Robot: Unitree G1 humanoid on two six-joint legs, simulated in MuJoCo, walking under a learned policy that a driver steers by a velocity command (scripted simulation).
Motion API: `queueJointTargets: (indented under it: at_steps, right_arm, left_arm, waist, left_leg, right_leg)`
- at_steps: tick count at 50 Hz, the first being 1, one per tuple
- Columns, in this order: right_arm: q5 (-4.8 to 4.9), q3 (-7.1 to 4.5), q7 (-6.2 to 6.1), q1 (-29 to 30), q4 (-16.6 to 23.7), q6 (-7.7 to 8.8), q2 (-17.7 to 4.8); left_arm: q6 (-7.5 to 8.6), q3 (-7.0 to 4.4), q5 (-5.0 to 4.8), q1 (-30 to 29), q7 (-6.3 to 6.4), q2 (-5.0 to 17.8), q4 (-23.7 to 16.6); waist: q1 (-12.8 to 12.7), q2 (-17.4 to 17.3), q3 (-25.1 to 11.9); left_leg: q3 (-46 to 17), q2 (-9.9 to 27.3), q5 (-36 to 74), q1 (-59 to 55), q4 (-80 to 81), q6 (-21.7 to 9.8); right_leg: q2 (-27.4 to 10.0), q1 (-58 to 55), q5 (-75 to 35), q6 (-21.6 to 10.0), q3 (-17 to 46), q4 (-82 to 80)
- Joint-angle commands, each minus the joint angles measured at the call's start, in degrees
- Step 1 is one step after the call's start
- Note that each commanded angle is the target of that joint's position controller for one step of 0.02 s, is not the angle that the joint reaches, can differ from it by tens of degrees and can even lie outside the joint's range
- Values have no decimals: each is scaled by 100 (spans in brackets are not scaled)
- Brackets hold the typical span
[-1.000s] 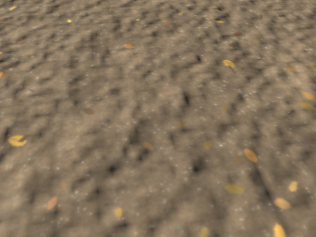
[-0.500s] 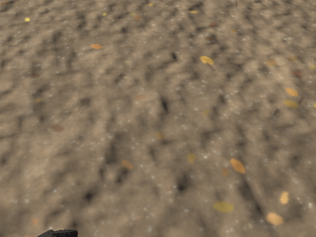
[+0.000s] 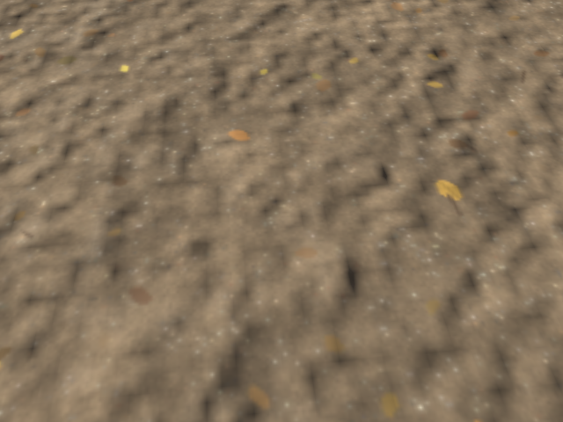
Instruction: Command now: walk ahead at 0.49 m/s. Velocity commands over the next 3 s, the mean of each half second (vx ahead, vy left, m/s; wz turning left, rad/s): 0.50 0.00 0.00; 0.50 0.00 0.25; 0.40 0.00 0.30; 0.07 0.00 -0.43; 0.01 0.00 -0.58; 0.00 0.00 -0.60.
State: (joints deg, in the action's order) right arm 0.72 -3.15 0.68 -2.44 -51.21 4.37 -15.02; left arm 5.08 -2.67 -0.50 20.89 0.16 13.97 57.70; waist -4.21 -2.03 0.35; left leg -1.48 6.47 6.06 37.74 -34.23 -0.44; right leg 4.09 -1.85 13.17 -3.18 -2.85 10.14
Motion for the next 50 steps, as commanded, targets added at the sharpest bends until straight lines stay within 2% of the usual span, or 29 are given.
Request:
queueJointTargets:
  at_steps: [1, 4, 5, 6, 7, 8, 9, 10, 11, 12, 14, 16, 19, 23, 26, 28, 31, 32, 33, 34, 35, 36, 37, 38, 39, 41, 44, 47, 50]
  right_arm:
    - [34, 12, 110, 868, 565, 117, -289]
    - [54, -39, 183, 671, 615, 161, -502]
    - [48, -113, 178, 258, 523, 172, -654]
    - [41, -255, 147, -660, 237, 172, -895]
    - [-32, -383, 93, -1794, -30, 163, -1290]
    - [-44, -498, 89, -2353, -210, 113, -1754]
    - [-14, -322, 95, -2298, -188, 106, -1193]
    - [-4, -237, 74, -1764, -101, 124, -946]
    - [-32, -185, 66, -1260, 26, 137, -792]
    - [-79, -134, 83, -952, 67, 150, -613]
    - [-145, -75, 115, -800, 36, 179, -426]
    - [-103, -103, 95, -929, -52, 204, -560]
    - [-93, -150, -15, -1210, -169, 187, -757]
    - [-36, -146, -92, -1524, -285, 143, -805]
    - [13, -163, -107, -1883, -462, 91, -848]
    - [32, -190, -124, -1995, -551, 25, -874]
    - [46, -245, -150, -1910, -560, -71, -973]
    - [50, -238, -148, -1791, -528, -104, -967]
    - [13, -168, -144, -1766, -469, -127, -799]
    - [-77, -27, -123, -2136, -325, -88, -381]
    - [-32, 113, -99, -2574, -387, 25, 84]
    - [148, -75, -88, -2073, -354, 105, -620]
    - [245, -135, -99, -1617, -191, 143, -807]
    - [199, -156, -142, -1407, -170, 136, -774]
    - [153, -194, -166, -1429, -192, 80, -672]
    - [158, -199, -148, -1654, -255, -81, -381]
    - [127, -223, -148, -1398, -100, -225, -287]
    - [74, -237, -92, -1011, 80, -209, -272]
    - [42, -179, 20, -462, 288, -175, -183]
  left_arm:
    - [-45, -196, -35, 322, 46, 939, -60]
    - [-143, -255, -44, 247, 66, 1060, -45]
    - [-171, -269, -42, 129, 66, 1112, -79]
    - [-206, -229, -24, 42, 63, 1017, -114]
    - [-202, -133, 58, 66, 66, 832, -251]
    - [-68, 92, 75, 768, -19, 61, -288]
    - [88, 10, -37, 475, -40, 470, -214]
    - [189, -112, -209, -118, -59, 901, -409]
    - [224, -115, -226, -446, -27, 908, -481]
    - [204, -150, -143, -612, 14, 863, -493]
    - [56, -161, -76, -398, 34, 614, -442]
    - [-51, -143, -48, -422, 45, 444, -470]
    - [-76, -158, 21, -1046, 54, 480, -707]
    - [-16, -92, -6, -1856, -30, 351, -922]
    - [2, -54, -50, -2345, -110, 363, -1074]
    - [29, -55, -63, -2537, -179, 433, -1189]
    - [73, -139, -59, -2247, -236, 673, -1191]
    - [88, -235, -46, -1690, -221, 826, -1047]
    - [95, -387, -23, -665, -171, 1122, -744]
    - [96, -513, 91, 197, -122, 1631, -593]
    - [61, -490, 41, 443, -152, 1638, -517]
    - [79, -345, 8, 255, -137, 1133, -545]
    - [100, -280, 6, -267, -112, 948, -640]
    - [126, -223, 52, -704, -114, 775, -704]
    - [156, -184, 92, -966, -121, 608, -715]
    - [190, -156, 150, -1130, -126, 446, -649]
    - [223, -217, 162, -1015, -51, 634, -536]
    - [189, -247, 177, -866, 49, 735, -474]
    - [142, -262, 141, -763, 119, 835, -472]
  waist:
    - [-51, 413, 570]
    - [194, 598, 362]
    - [449, 709, 77]
    - [896, 668, -473]
    - [1279, 290, -1340]
    - [971, -1222, -2184]
    - [1133, -967, -2229]
    - [1052, -746, -1317]
    - [877, -316, -805]
    - [719, -94, -413]
    - [409, -276, -247]
    - [322, -225, -96]
    - [428, -90, 122]
    - [654, -128, 281]
    - [810, -116, 416]
    - [799, -117, 474]
    - [512, -225, 259]
    - [172, -249, -54]
    - [-252, -134, -702]
    - [-291, 719, -1624]
    - [-155, 1888, -2301]
    - [-278, 1295, -1739]
    - [-165, 1068, -958]
    - [13, 712, -578]
    - [197, 729, -309]
    - [428, 835, -171]
    - [487, 630, 88]
    - [425, 514, 226]
    - [269, 427, 368]
  left_leg:
    - [76, -117, -168, 180, 390, -81]
    - [193, -300, -872, -322, 604, -295]
    - [366, -498, -1032, -997, 649, -403]
    - [496, -659, -933, -2236, 726, -576]
    - [-388, 141, -836, -4117, 455, -931]
    - [-3163, 1524, -2001, -6263, 963, -1906]
    - [-3993, 1561, -2516, -6278, 1630, -1845]
    - [-3090, 1369, -2410, -5526, 1725, -1533]
    - [-2355, 1156, -1899, -4643, 1869, -1378]
    - [-1832, 947, -1412, -3863, 2064, -1300]
    - [-1283, 677, -1065, -3077, 2406, -1222]
    - [-971, 642, -763, -2786, 2632, -1312]
    - [-681, 619, -485, -2871, 2812, -1326]
    - [-157, 351, -509, -2882, 2885, -1096]
    - [-138, 518, -611, -3335, 2789, -1080]
    - [-185, 735, -461, -3816, 2575, -1028]
    - [-270, 891, 620, -4192, 1966, -878]
    - [-188, 731, 1473, -4098, 1314, -784]
    - [-15, 392, 1517, -3551, 134, -626]
    - [302, -241, -258, -1717, -1943, -314]
    - [-116, -990, -3952, -231, -3398, -136]
    - [-685, -675, -3906, 290, -4002, -228]
    - [-536, -394, -3347, 528, -4003, -307]
    - [-449, -123, -2807, 296, -3769, -313]
    - [-476, 50, -2450, 1, -3491, -302]
    - [-488, 196, -2137, -466, -3262, -294]
    - [-512, 231, -1596, -79, -2903, -215]
    - [-516, 168, -784, 271, -2064, -126]
    - [-103, 96, -198, 137, -1142, -126]
  right_leg:
    - [-1760, 8, -1351, -785, 702, -183]
    - [-1940, -437, -2509, -651, 728, 361]
    - [-1866, -439, -3569, -575, 639, 849]
    - [-1581, -185, -4234, -430, 415, 1875]
    - [-1271, 968, -3146, -241, 200, 3521]
    - [-159, 3405, 291, 209, 113, 5720]
    - [-174, 4100, 1955, 112, 981, 6451]
    - [-511, 4556, 1599, 2, 947, 6644]
    - [-840, 4435, 1039, -18, 760, 6410]
    - [-1031, 4214, 662, 12, 672, 6032]
    - [-1240, 3585, 289, 55, 695, 5593]
    - [-1305, 3593, 128, 150, 620, 5220]
    - [-1328, 4083, -713, 315, 579, 4250]
    - [-1069, 3755, -1873, 330, 322, 2769]
    - [-950, 3751, -1964, 286, 293, 2258]
    - [-939, 3890, -1690, 166, 375, 2037]
    - [-755, 3272, -1017, -47, 283, 1849]
    - [-570, 2454, -935, -149, 133, 1727]
    - [-626, 973, -1028, -317, 199, 1833]
    - [-1967, -1218, -757, -860, 1870, 1944]
    - [-2832, -2239, 318, -1366, 4094, 1045]
    - [-2642, -1766, 909, -1094, 3859, 780]
    - [-2519, -929, 669, -856, 3017, 629]
    - [-2323, -136, 274, -736, 2414, 420]
    - [-2149, 445, -114, -652, 1880, 206]
    - [-1922, 985, -508, -589, 1184, -96]
    - [-1897, 1103, -1152, -658, 521, -308]
    - [-1846, 885, -1507, -624, 25, -384]
    - [-1769, 770, -1666, -527, -468, -457]
